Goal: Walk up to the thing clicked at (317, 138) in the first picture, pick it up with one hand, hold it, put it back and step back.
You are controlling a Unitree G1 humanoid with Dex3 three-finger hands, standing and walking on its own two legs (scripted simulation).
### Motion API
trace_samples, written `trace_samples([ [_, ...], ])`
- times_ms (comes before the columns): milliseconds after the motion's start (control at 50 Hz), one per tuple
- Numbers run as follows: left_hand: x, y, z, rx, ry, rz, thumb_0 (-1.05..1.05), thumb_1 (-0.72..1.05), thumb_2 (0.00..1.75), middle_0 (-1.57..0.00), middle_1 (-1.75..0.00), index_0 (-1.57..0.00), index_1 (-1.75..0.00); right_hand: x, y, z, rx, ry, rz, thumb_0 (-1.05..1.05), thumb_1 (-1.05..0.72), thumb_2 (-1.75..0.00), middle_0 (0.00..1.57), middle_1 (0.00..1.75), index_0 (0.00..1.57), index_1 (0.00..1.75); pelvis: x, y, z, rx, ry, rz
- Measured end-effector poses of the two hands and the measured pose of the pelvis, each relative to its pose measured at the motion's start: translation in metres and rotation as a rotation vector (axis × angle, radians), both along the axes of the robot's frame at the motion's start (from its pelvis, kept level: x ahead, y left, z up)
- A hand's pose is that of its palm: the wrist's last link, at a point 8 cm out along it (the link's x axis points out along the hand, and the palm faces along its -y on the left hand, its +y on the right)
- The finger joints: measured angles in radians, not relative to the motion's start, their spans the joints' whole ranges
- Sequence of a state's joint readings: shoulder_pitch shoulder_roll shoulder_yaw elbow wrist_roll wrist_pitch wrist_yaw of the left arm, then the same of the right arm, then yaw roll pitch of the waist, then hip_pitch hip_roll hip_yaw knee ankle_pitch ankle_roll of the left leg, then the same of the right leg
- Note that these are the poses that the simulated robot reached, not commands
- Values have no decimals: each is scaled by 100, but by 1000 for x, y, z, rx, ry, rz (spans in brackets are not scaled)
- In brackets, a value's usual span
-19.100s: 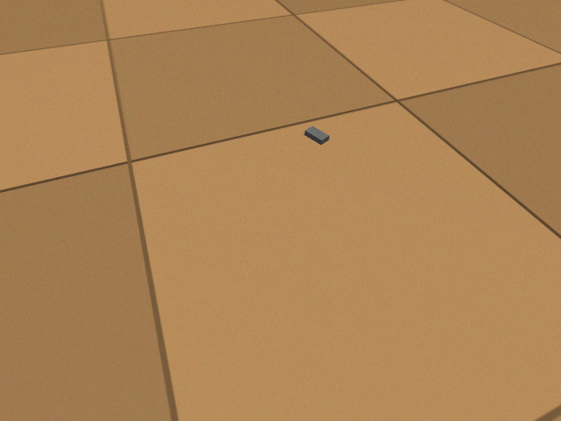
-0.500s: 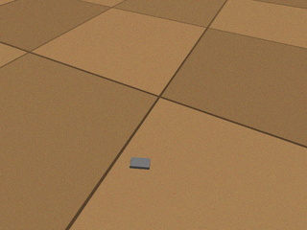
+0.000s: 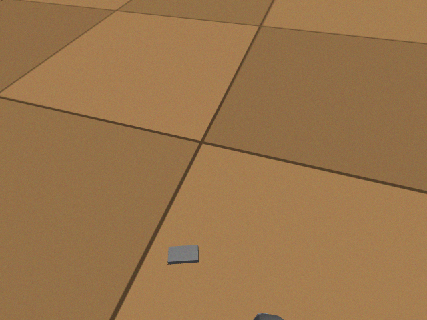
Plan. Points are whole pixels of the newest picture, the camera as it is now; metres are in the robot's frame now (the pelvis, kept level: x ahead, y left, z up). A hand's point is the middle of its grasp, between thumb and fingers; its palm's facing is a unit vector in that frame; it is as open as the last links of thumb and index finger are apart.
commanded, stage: walk up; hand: left
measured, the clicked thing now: (183, 254) +0.52 +0.16 -0.74
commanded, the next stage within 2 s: none
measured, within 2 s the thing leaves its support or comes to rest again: neither
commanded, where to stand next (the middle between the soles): +0.13 +0.00 m, yaw +0 degrees
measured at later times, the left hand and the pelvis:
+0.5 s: hand (99, 317) +0.18 +0.25 -0.16, palm faces +0.01 -0.94 -0.33, open 7.4 cm; pelvis +0.09 -0.01 +0.00, yaw +1 degrees
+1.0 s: hand out of the picture +0.12 +0.27 -0.14, palm faces +0.02 -0.91 -0.41, open 7.4 cm; pelvis +0.06 -0.01 +0.01, yaw +1 degrees
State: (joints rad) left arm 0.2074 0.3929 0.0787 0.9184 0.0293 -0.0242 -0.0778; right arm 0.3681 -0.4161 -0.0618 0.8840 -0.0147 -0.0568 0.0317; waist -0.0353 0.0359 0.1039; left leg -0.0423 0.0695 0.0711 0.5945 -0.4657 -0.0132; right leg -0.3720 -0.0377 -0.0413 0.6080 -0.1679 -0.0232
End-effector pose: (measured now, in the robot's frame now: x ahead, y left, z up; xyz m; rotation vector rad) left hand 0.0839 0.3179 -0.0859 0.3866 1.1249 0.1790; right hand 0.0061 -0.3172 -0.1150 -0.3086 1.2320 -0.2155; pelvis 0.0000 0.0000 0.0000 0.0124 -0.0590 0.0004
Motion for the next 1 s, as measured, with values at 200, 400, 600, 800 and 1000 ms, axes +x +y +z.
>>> trace_samples([
  [200, 58, -37, 18, -18, -76, 18, 0, 90, 90, -20, -30, -21, -30, 107, -12, 14, 20, -73, 64, 1, -90, -90, 20, 30, 21, 30, 61, -19, 16, 12, 5, -8],
  [400, 81, -22, -26, -44, 3, 60, 0, 90, 90, -20, -30, -21, -30, 159, -4, 14, -65, -46, 84, 0, -91, -90, 20, 30, 21, 30, 95, -8, -2, -14, 11, 19],
  [600, 79, -20, -34, -45, 51, 83, 0, 90, 90, -20, -30, -21, -30, 197, 7, 21, -56, -124, 130, 1, -90, -90, 21, 30, 21, 30, 85, -10, -1, -34, 43, 14],
  [800, 25, -24, -12, 39, 98, 99, 0, 90, 90, -20, -30, -21, -30, 197, 0, 6, 23, -145, 107, 1, -90, -90, 20, 30, 21, 30, 74, -21, 2, -10, 22, 2],
  [1000, 27, -10, -10, 24, 48, 96, 0, 90, 90, -20, -30, -21, -30, 156, 13, 4, 29, -53, 95, 1, -90, -90, 20, 30, 21, 30, 58, -10, 7, -14, 9, 23],
])
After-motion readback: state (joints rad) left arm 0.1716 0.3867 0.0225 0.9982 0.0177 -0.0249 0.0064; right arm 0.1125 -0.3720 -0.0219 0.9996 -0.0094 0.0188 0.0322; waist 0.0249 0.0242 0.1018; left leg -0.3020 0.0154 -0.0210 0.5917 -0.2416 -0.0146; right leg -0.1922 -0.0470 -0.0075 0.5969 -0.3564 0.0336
